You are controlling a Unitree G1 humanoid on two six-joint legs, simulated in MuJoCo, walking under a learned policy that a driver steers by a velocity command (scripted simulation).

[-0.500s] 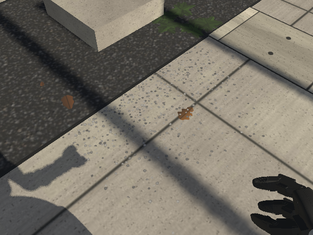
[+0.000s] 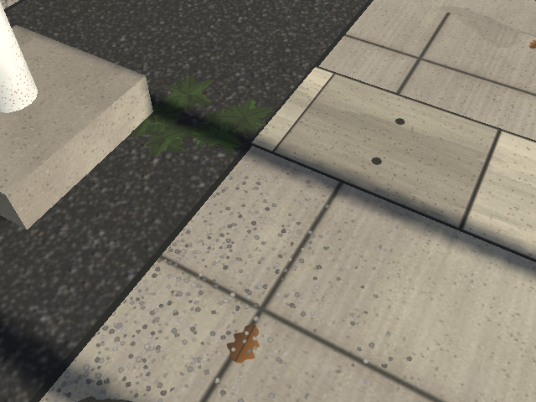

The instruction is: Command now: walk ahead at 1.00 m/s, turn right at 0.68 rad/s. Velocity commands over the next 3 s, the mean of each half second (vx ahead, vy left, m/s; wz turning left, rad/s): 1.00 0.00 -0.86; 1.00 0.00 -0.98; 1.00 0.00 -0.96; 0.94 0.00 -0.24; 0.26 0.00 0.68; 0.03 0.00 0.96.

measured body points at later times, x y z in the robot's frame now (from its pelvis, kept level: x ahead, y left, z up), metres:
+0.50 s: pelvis +0.48 +0.01 +0.01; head +0.51 +0.00 +0.46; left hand +0.64 +0.28 -0.10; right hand +0.57 -0.31 -0.05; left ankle +0.61 +0.11 -0.71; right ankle +0.26 -0.02 -0.61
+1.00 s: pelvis +0.84 -0.24 +0.01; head +0.87 -0.25 +0.45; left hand +1.13 -0.15 -0.12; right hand +0.71 -0.48 -0.09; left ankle +0.90 -0.05 -0.58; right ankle +0.85 -0.26 -0.71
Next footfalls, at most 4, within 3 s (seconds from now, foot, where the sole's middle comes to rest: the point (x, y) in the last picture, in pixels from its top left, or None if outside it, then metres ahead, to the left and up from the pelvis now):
0.02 right None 0.22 -0.03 -0.74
0.42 left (227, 332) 0.64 0.09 -0.74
0.88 right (362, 250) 0.87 -0.29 -0.74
1.26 left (409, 154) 1.25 -0.52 -0.74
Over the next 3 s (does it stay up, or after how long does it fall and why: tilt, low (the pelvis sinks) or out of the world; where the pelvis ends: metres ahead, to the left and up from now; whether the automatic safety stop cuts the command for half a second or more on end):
stays up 1.12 -1.39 0.03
